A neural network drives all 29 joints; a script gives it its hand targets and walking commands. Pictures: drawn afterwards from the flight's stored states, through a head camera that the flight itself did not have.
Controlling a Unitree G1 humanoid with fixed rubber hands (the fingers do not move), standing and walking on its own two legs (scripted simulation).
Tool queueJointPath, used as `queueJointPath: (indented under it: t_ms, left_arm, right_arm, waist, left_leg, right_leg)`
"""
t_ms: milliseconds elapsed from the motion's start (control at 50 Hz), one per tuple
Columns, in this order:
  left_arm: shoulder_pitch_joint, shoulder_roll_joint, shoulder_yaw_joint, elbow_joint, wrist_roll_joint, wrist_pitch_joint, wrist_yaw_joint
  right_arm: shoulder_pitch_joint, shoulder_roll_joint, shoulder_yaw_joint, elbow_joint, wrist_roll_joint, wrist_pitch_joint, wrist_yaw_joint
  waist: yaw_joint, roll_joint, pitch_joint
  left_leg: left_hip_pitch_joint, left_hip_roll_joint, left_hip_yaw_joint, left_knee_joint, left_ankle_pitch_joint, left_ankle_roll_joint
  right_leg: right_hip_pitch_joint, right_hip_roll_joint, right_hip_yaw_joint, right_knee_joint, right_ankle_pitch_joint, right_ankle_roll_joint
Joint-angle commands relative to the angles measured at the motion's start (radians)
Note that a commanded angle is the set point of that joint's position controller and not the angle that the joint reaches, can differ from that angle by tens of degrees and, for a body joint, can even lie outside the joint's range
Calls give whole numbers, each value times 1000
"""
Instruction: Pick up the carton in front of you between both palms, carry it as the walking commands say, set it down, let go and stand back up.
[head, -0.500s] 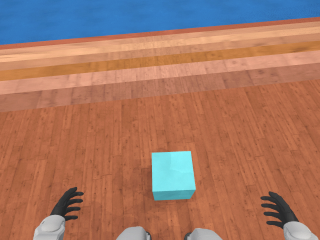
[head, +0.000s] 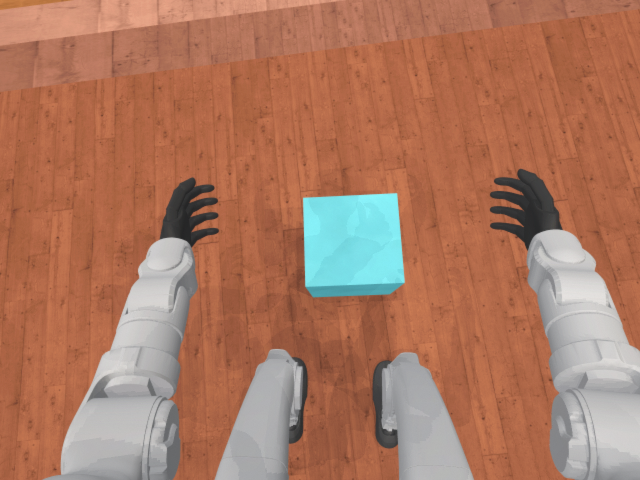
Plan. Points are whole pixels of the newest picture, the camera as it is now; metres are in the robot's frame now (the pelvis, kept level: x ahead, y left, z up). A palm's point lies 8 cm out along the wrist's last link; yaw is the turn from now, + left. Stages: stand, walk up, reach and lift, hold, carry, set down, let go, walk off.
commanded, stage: reach and lift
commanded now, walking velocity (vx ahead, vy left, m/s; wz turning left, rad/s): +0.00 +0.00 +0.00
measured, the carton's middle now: (350, 250) +0.47 -0.02 -0.55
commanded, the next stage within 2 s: none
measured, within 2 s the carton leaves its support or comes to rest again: neither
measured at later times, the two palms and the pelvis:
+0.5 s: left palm (238, 203) +0.47 +0.18 -0.20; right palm (474, 191) +0.50 -0.20 -0.20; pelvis -0.01 -0.01 -0.07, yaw +1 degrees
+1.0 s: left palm (264, 241) +0.46 +0.18 -0.43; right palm (437, 236) +0.48 -0.20 -0.43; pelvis -0.06 +0.00 -0.27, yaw +1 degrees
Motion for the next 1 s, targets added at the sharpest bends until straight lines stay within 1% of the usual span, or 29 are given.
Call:
queueJointPath:
  t_ms: [0,40,100,160,220,260,340,420,500,560,600,640,680,720,760,800,880,920,980]
  left_arm:
    - [-338,111,48,-60,-3,-4,18]
    - [-448,108,64,-30,-1,5,26]
    - [-596,103,90,24,7,14,36]
    - [-689,101,125,65,33,14,46]
    - [-706,91,155,71,64,-1,49]
    - [-696,77,172,75,85,-24,43]
    - [-663,42,203,71,123,-75,27]
    - [-602,19,215,88,133,-119,20]
    - [-555,20,191,103,106,-157,26]
    - [-559,42,136,78,54,-174,42]
    - [-569,61,90,50,12,-176,54]
    - [-586,77,51,21,-25,-171,66]
    - [-613,90,21,-3,-57,-162,79]
    - [-653,109,4,-33,-80,-149,90]
    - [-695,127,-7,-37,-100,-132,101]
    - [-736,135,-16,-4,-116,-115,110]
    - [-838,139,-25,98,-131,-101,112]
    - [-887,144,-27,156,-133,-105,109]
    - [-938,155,-29,237,-133,-120,103]
  right_arm:
    - [-363,-148,-35,-41,3,-5,-2]
    - [-484,-153,-39,0,1,3,-2]
    - [-649,-164,-47,66,-3,8,-2]
    - [-748,-172,-65,123,-27,9,-4]
    - [-768,-169,-92,136,-65,-2,-8]
    - [-767,-147,-110,138,-85,-21,-7]
    - [-738,-93,-144,132,-118,-67,-12]
    - [-666,-50,-156,135,-124,-104,-28]
    - [-605,-43,-137,127,-97,-137,-49]
    - [-610,-81,-93,87,-38,-156,-69]
    - [-619,-111,-61,56,4,-161,-79]
    - [-634,-134,-27,30,44,-160,-87]
    - [-660,-156,5,15,83,-155,-94]
    - [-697,-182,25,-4,112,-146,-99]
    - [-740,-206,38,-4,133,-132,-103]
    - [-784,-218,48,31,146,-119,-105]
    - [-873,-224,68,147,161,-107,-105]
    - [-916,-230,78,209,165,-111,-105]
    - [-968,-242,91,284,168,-127,-107]
  waist:
    - [-2,-33,-732]
    - [3,-39,-756]
    - [12,-48,-790]
    - [20,-56,-865]
    - [20,-68,-975]
    - [19,-72,-990]
    - [16,-72,-966]
    - [10,-70,-956]
    - [0,-61,-982]
    - [-8,-53,-1073]
    - [-13,-47,-1143]
    - [-14,-41,-1202]
    - [-12,-38,-1231]
    - [-13,-37,-1252]
    - [-13,-40,-1242]
    - [-11,-41,-1175]
    - [-10,-37,-1007]
    - [-11,-34,-940]
    - [-11,-31,-863]
  left_leg:
    - [227,-58,27,-80,178,-28]
    - [185,-59,36,-75,107,-30]
    - [131,-61,50,-56,34,-31]
    - [105,-66,60,-40,22,-30]
    - [106,-74,61,-36,84,-29]
    - [75,-77,59,-28,130,-29]
    - [-55,-81,56,27,199,-30]
    - [-207,-81,50,137,264,-31]
    - [-335,-83,41,277,335,-36]
    - [-360,-82,33,390,391,-38]
    - [-346,-81,31,458,416,-38]
    - [-315,-81,32,524,424,-38]
    - [-304,-81,38,585,404,-39]
    - [-296,-81,44,633,359,-40]
    - [-307,-79,51,669,291,-40]
    - [-346,-73,55,694,202,-38]
    - [-419,-56,50,742,49,-31]
    - [-446,-47,47,768,4,-30]
    - [-476,-38,39,809,-17,-29]
  right_leg:
    - [326,50,4,-95,218,29]
    - [285,50,1,-93,137,30]
    - [227,53,-4,-80,47,29]
    - [207,55,-6,-70,29,30]
    - [241,60,-5,-64,111,30]
    - [232,62,0,-50,171,32]
    - [168,65,12,12,276,34]
    - [51,63,23,127,372,33]
    - [-72,62,29,270,460,30]
    - [-117,59,27,381,512,28]
    - [-138,57,19,450,519,28]
    - [-173,57,7,511,501,29]
    - [-208,56,-3,564,461,28]
    - [-233,54,-13,608,399,28]
    - [-256,52,-21,642,319,29]
    - [-304,45,-23,668,221,27]
    - [-424,24,-16,709,49,25]
    - [-463,14,-11,733,2,25]
    - [-507,4,-3,775,-27,23]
